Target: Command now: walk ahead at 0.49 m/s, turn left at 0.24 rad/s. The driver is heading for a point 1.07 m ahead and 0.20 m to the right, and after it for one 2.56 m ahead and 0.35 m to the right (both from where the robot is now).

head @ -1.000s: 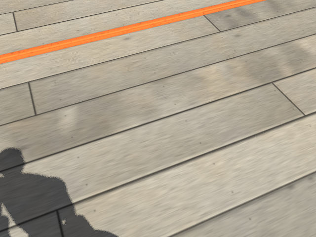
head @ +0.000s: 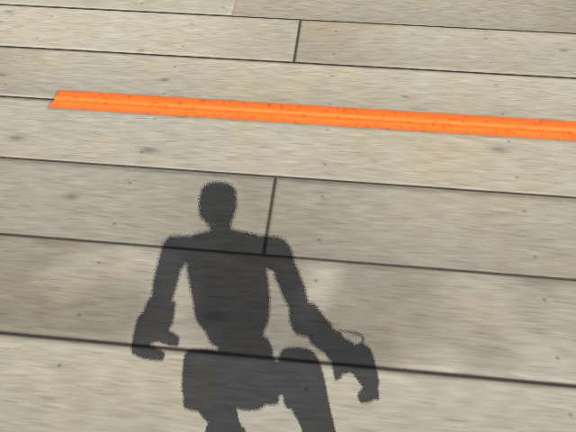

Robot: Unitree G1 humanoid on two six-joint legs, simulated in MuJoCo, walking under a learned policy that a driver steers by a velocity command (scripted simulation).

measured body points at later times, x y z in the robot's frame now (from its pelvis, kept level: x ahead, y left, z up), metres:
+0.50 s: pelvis +0.26 +0.05 +0.01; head +0.27 +0.06 +0.46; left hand +0.39 +0.31 -0.12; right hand +0.31 -0.23 -0.09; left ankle +0.28 +0.15 -0.74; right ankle +0.22 -0.10 -0.65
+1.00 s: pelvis +0.48 -0.08 +0.00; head +0.51 -0.11 +0.45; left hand +0.72 +0.09 -0.10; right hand +0.46 -0.38 -0.12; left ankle +0.51 +0.09 -0.64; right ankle +0.49 -0.16 -0.74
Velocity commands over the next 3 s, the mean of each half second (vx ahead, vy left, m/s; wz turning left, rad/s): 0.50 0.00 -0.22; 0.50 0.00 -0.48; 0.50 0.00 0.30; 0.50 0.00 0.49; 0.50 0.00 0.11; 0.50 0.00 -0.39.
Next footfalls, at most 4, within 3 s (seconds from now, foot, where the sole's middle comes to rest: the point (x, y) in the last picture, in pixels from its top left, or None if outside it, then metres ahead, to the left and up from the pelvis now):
0.32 left None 0.32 0.15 -0.77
0.84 right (382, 407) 0.53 -0.18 -0.77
1.42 left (343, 270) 0.90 -0.11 -0.77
1.88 right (419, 206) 1.13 -0.35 -0.77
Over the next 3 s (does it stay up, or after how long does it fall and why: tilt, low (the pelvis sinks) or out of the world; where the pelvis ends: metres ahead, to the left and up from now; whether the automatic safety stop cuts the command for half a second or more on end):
stays up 1.56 -0.24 -0.01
